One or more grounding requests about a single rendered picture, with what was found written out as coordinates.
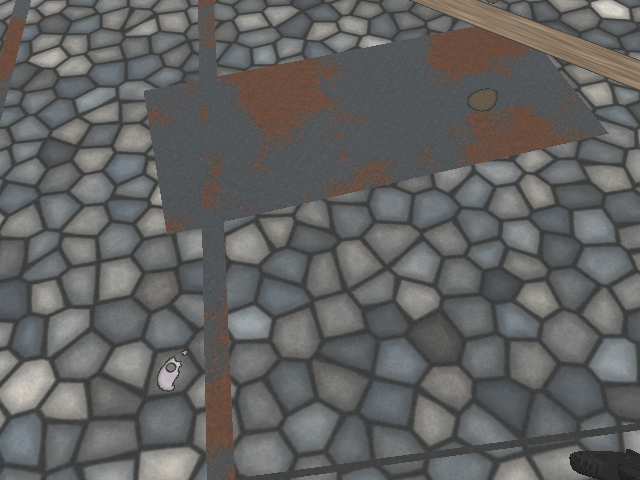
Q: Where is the right robot hand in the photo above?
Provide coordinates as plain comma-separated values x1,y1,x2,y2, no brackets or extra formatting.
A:
569,449,640,480

